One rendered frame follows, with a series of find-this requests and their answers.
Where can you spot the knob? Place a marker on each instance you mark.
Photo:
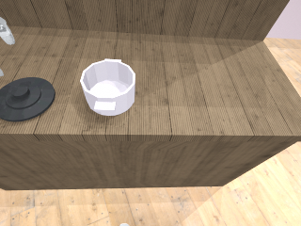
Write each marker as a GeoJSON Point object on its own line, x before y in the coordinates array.
{"type": "Point", "coordinates": [20, 92]}

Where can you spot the table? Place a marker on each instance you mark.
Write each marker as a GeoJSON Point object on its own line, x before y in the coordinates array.
{"type": "Point", "coordinates": [211, 101]}

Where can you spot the left robot hand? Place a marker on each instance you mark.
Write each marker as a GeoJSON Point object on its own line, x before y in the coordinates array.
{"type": "Point", "coordinates": [6, 35]}

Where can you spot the lid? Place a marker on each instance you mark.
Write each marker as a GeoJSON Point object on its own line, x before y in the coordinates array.
{"type": "Point", "coordinates": [40, 98]}

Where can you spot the pot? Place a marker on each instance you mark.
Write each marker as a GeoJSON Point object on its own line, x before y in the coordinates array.
{"type": "Point", "coordinates": [109, 86]}

